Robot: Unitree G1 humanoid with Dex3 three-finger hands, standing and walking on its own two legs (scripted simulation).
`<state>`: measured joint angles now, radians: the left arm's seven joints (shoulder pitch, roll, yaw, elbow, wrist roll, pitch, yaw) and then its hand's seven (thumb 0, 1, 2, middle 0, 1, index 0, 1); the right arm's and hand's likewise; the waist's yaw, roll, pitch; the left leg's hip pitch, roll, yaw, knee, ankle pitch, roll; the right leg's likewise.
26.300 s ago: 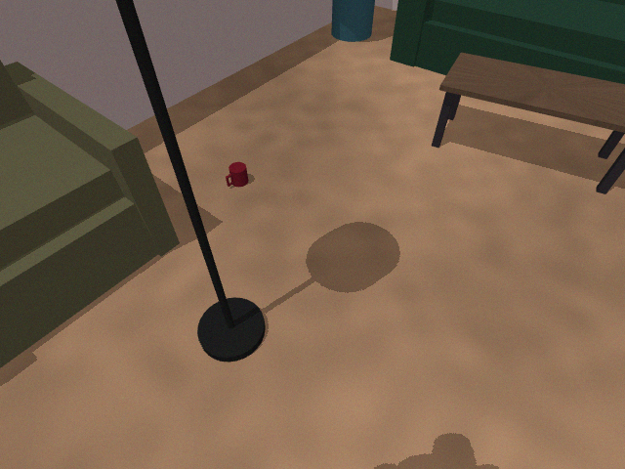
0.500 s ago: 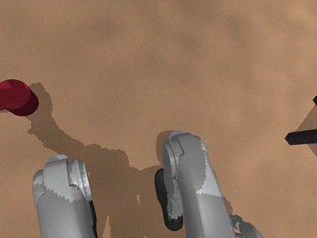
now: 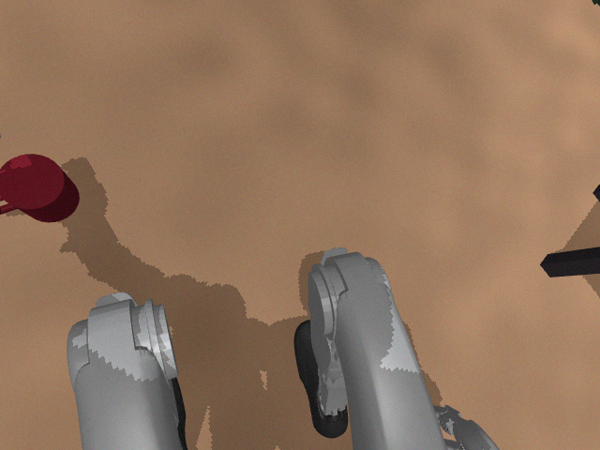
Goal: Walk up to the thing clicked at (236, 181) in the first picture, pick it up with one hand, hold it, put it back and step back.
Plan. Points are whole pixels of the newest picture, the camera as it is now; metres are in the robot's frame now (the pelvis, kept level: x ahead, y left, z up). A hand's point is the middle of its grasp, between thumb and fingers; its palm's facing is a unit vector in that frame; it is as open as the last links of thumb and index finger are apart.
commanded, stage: rise first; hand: left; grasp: from above
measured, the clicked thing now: (29, 194) +0.49 +0.31 -0.28
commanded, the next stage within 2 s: approach in 0.40 s
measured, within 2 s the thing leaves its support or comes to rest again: neither
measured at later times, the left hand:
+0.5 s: hand out of the picture +0.45 +0.33 -0.16, palm faces -0.47 -0.09 -0.88, open 14.1 cm
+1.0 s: hand (42, 150) +0.51 +0.26 -0.16, palm faces -0.38 -0.07 -0.92, open 13.9 cm
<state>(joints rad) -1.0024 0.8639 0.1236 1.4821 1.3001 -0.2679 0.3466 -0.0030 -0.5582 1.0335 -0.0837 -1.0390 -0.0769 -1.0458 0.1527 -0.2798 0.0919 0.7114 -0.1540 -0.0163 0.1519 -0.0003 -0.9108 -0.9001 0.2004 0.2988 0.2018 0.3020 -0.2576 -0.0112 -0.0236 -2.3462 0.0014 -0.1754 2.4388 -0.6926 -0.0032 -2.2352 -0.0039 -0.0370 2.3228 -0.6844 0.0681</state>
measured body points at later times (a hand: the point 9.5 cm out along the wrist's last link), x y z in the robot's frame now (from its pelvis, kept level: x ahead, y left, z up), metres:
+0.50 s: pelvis +0.00 +0.00 +0.00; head +0.24 +0.09 +0.37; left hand +0.47 +0.33 -0.11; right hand +0.05 -0.27 -0.09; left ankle +0.07 +0.13 -0.29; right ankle +0.11 -0.15 -0.29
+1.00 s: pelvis +0.00 +0.00 +0.00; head +0.25 +0.08 +0.37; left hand +0.53 +0.26 -0.11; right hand +0.02 -0.27 -0.08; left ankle +0.07 +0.13 -0.29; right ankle +0.11 -0.14 -0.29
